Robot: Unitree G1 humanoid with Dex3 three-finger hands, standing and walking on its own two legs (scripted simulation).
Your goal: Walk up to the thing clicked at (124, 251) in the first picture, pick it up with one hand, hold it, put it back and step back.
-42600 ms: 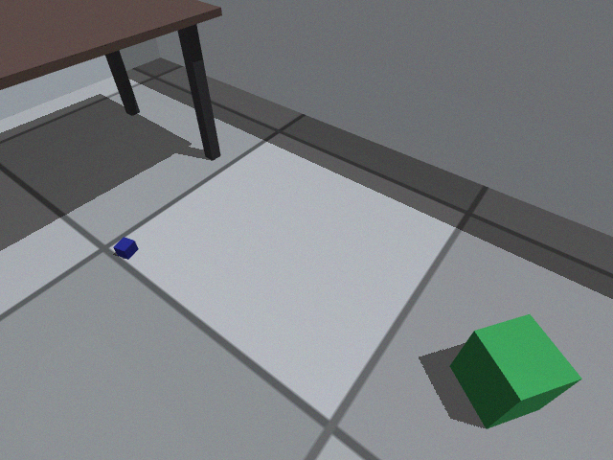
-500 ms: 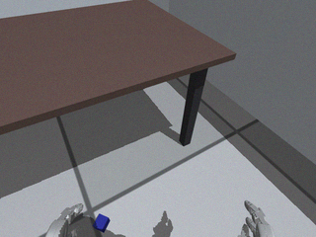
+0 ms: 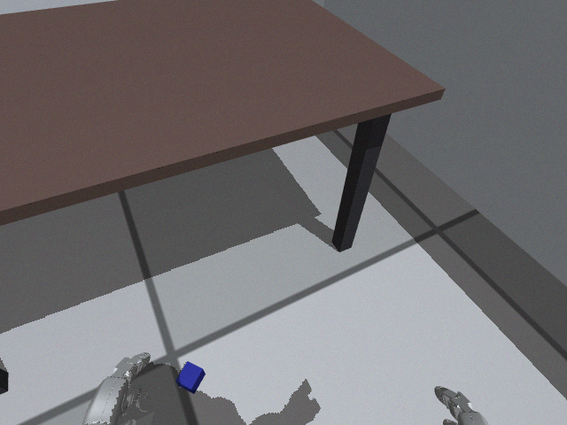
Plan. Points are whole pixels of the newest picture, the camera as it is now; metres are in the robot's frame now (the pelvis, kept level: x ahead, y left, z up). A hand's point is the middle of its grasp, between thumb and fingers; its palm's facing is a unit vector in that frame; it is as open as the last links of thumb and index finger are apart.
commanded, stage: stand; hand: left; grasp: from above
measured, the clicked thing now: (190, 377) +0.39 +0.30 -0.70
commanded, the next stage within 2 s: none
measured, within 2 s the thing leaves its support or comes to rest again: neither
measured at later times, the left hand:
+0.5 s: hand out of the picture +0.05 +0.24 -0.11, palm faces +0.01 -0.95 -0.33, open 7.4 cm
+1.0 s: hand out of the picture +0.05 +0.23 -0.11, palm faces -0.02 -0.94 -0.33, open 7.4 cm
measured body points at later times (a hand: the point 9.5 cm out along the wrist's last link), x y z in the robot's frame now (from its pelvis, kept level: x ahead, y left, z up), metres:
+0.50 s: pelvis +0.00 +0.01 +0.05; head -0.01 +0.01 +0.50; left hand +0.05 +0.29 -0.09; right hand +0.06 -0.27 -0.09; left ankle +0.02 +0.13 -0.69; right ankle +0.02 -0.14 -0.69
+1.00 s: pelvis +0.00 +0.00 +0.05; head -0.01 -0.01 +0.50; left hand +0.05 +0.28 -0.08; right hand +0.04 -0.29 -0.09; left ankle +0.02 +0.13 -0.69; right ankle +0.02 -0.14 -0.69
